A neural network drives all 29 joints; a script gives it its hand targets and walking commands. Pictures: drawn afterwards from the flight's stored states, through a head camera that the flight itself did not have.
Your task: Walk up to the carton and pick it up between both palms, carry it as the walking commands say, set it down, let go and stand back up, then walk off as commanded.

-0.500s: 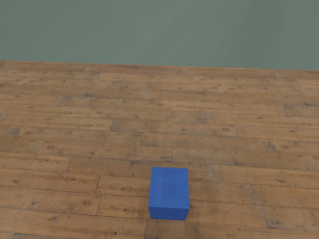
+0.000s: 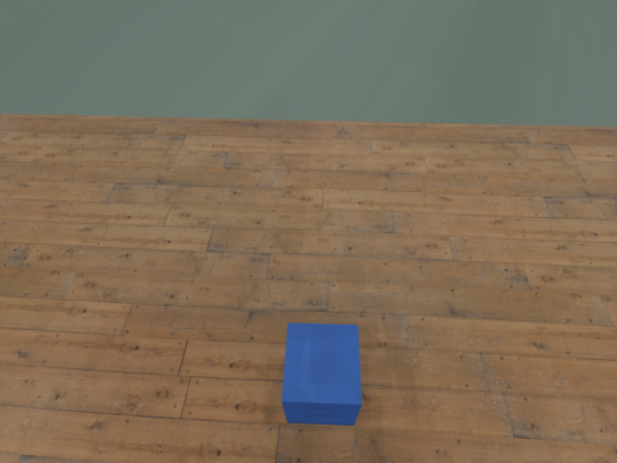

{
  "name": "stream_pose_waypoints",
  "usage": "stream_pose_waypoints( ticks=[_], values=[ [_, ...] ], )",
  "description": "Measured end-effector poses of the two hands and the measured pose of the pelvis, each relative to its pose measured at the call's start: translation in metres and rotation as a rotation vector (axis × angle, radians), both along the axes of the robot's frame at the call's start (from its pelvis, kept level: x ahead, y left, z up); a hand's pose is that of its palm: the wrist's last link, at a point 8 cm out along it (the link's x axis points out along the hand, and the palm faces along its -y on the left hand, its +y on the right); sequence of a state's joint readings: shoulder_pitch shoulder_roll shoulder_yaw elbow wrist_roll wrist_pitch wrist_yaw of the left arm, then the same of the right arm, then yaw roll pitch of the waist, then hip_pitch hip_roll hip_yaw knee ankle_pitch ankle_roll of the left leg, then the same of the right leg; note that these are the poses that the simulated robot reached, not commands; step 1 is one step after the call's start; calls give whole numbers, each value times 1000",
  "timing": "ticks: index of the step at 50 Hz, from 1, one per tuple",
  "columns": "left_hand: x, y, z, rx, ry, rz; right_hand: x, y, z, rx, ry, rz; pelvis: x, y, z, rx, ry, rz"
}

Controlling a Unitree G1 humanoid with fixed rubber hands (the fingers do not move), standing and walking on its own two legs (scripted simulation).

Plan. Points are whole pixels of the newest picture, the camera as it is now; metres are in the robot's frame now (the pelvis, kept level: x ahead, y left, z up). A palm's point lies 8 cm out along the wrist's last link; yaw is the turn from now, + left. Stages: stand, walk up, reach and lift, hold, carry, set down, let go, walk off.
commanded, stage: walk up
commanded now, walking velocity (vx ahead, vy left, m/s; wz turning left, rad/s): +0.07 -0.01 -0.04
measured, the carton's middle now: (321, 375) +0.41 -0.01 -0.65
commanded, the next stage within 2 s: stand in 0.72 s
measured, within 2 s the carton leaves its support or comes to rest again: neither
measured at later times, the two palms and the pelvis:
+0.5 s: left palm out of the picture -0.01 +0.21 -0.15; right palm out of the picture -0.06 -0.22 -0.15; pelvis +0.00 +0.00 -0.01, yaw +0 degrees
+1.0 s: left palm out of the picture -0.02 +0.22 -0.15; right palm out of the picture -0.04 -0.21 -0.15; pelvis -0.01 +0.00 +0.00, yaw -1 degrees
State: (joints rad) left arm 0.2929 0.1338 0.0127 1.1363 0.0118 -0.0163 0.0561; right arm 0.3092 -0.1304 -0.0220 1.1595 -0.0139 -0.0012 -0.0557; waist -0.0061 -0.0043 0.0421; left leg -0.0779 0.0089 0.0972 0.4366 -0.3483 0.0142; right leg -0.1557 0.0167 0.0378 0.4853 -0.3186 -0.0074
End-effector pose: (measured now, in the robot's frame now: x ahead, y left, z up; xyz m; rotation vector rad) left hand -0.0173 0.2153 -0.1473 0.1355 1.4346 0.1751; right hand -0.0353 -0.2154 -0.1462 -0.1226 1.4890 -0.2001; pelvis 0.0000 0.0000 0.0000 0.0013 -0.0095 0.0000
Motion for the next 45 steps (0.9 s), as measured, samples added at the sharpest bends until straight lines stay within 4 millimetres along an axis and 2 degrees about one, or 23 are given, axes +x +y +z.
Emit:
stream_pose_waypoints(
  ticks=[8,13,22,28,36,45],
  values=[
    [-3,-3,-4,-10,-2,-8,1,-4,-2,-11,-17,3,-4,0,-3,2,-11,-7],
    [-4,-3,-5,-16,-6,-1,-6,-2,-2,-6,-11,1,-5,1,-3,3,-15,-8],
    [6,-5,-6,-7,-26,-24,-24,-5,-7,7,28,-14,-2,-3,-7,0,-18,-3],
    [7,-5,-8,-20,-5,-21,-14,-2,-3,2,7,-7,2,-1,-7,2,-7,-10],
    [24,-5,-8,-7,-40,-44,-12,-4,-5,-9,18,-9,1,-3,-8,-4,-1,-18],
    [4,3,-7,-6,-4,-22,-4,5,-4,-2,-19,2,-6,4,-6,2,-16,-19]
  ],
)
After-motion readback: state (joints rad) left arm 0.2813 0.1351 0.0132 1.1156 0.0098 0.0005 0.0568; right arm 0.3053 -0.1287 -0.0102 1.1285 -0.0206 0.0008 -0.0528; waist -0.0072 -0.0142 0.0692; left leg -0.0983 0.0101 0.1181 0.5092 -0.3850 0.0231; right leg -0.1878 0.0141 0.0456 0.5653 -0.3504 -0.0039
